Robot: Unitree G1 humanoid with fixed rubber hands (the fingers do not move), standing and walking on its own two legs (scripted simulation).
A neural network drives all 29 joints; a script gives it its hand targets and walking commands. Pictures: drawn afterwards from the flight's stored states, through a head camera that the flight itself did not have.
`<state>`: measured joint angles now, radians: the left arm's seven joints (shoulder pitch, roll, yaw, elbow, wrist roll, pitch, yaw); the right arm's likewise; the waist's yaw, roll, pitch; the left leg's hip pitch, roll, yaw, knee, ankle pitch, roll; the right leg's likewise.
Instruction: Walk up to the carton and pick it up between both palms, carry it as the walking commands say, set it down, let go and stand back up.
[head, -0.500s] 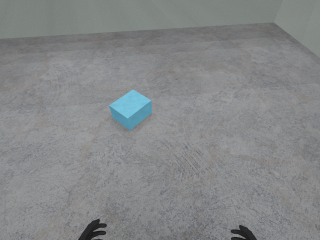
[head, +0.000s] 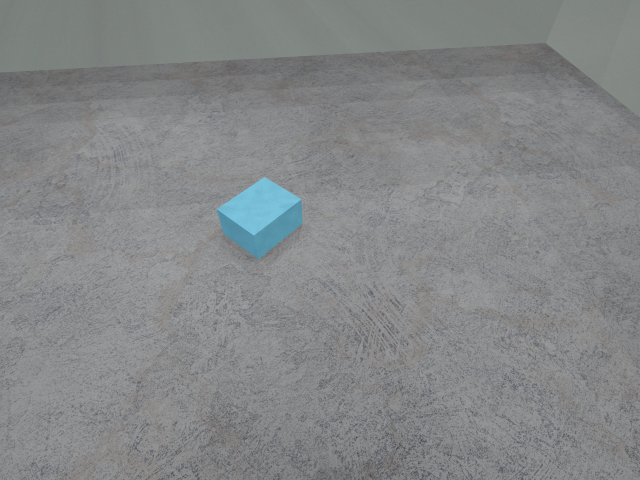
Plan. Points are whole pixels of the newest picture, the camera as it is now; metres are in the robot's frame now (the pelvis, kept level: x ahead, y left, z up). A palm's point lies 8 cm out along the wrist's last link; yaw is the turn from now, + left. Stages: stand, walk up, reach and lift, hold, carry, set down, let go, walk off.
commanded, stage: stand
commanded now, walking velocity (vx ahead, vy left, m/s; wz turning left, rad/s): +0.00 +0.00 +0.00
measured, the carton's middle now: (261, 216) +1.21 +0.30 -0.69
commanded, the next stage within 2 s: walk up in 0.36 s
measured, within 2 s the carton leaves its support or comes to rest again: neither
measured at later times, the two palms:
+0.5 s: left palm out of the picture -0.01 +0.22 -0.14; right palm out of the picture -0.01 -0.22 -0.14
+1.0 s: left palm out of the picture +0.07 +0.25 -0.14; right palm out of the picture +0.02 -0.21 -0.14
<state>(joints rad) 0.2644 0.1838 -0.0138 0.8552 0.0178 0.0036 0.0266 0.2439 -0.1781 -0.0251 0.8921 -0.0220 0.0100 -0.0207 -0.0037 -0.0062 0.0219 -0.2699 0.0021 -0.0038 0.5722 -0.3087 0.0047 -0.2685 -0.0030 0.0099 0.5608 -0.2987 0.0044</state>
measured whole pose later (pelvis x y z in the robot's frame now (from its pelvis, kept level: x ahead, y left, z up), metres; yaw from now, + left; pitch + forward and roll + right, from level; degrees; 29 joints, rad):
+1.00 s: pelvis +0.01 +0.02 +0.00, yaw -5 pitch +2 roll -1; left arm 0.23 0.17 0.04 0.99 0.01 0.02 0.03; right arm 0.25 -0.16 -0.05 0.99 -0.02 0.01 -0.05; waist 0.00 0.01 0.04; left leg -0.28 0.01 0.08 0.61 -0.36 0.03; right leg -0.31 0.01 0.09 0.59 -0.31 0.03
